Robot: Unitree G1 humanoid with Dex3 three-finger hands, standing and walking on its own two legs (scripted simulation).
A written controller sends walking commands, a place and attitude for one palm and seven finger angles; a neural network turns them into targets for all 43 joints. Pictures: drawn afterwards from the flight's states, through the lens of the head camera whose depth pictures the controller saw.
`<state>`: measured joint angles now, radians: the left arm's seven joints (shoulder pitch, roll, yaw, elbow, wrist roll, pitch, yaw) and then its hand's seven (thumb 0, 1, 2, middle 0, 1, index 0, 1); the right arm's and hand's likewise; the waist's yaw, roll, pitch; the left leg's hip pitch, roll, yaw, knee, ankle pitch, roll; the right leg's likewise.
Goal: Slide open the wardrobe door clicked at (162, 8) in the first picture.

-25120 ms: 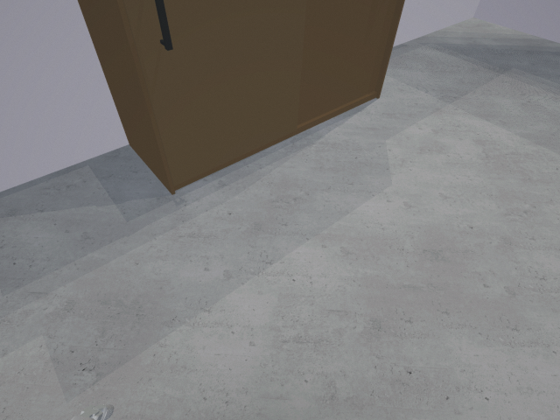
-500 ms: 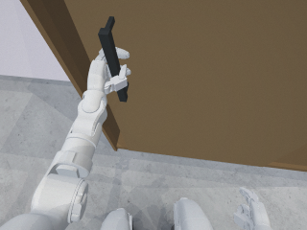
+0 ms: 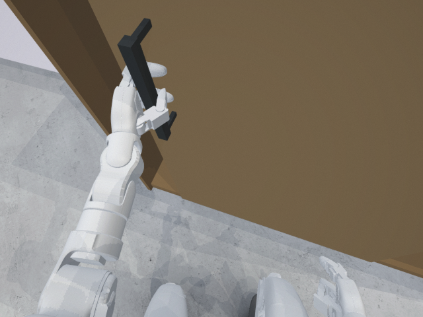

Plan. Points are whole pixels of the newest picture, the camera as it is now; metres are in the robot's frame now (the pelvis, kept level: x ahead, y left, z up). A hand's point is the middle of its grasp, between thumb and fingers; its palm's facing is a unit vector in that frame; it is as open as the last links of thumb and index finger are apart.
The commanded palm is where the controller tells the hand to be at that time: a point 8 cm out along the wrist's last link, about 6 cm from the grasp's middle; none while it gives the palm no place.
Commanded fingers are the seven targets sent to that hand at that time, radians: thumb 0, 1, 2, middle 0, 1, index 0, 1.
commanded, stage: step sideways, sliding the door along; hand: left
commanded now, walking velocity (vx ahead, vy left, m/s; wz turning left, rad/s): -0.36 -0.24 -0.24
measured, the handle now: (156, 90) +0.46 +0.19 +0.10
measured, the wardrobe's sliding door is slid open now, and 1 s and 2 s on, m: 0.17 0.56 0.57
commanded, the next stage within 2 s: stop walking and hold the door there in 1.54 s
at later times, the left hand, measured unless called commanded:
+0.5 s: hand (282, 143) +0.37 -0.04 +0.11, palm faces +0.10 -0.99 -0.06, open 5.9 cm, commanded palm +0.34 -0.06 +0.11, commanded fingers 0.00 0.90 0.90 -0.45 -1.40 -0.45 -1.40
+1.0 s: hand (408, 182) +0.34 -0.22 +0.10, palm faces +0.03 -0.99 -0.12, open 6.2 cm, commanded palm +0.30 -0.22 +0.11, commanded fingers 0.00 0.90 0.90 -0.45 -1.40 -0.45 -1.40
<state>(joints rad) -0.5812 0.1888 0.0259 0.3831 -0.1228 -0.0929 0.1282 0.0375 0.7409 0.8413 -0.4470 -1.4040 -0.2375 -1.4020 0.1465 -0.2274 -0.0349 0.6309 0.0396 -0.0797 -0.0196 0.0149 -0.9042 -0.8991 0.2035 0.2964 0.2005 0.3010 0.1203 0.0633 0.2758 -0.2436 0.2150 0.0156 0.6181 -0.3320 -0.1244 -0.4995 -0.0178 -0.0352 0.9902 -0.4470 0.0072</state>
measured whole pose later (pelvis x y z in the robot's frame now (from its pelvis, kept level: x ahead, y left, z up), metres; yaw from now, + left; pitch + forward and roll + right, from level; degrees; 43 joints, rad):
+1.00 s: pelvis -0.03 -0.32 +0.01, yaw -6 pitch -1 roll +2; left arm -0.22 0.19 0.03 0.09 -0.05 -0.14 0.13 0.00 0.78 0.83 -0.40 -1.39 -0.16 -1.40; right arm 0.09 -0.21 -0.03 0.57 0.00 -0.03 -0.05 0.02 -0.91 -0.90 0.20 0.30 0.20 0.30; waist 0.01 -0.04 0.19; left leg -0.24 0.05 0.13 0.56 -0.25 -0.01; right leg -0.51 0.07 -0.01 0.78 -0.29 -0.01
